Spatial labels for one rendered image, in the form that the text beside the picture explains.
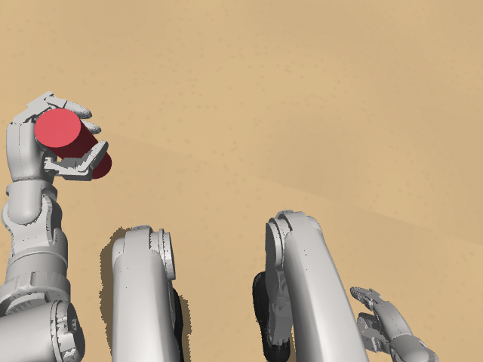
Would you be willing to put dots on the right robot arm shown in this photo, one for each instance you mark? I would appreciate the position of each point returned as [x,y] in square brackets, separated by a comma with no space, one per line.
[408,348]

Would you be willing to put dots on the left robot hand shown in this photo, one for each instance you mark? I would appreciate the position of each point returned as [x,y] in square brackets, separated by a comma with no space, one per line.
[30,159]

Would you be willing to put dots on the left robot arm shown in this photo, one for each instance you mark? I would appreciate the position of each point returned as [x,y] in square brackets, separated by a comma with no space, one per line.
[38,322]

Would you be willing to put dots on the right robot foot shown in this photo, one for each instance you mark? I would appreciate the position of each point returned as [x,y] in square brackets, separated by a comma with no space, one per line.
[273,353]

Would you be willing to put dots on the can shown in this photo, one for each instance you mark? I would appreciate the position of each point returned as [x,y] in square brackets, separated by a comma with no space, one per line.
[62,131]

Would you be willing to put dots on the right robot hand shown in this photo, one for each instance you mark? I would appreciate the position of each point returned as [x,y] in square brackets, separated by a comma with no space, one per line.
[378,330]

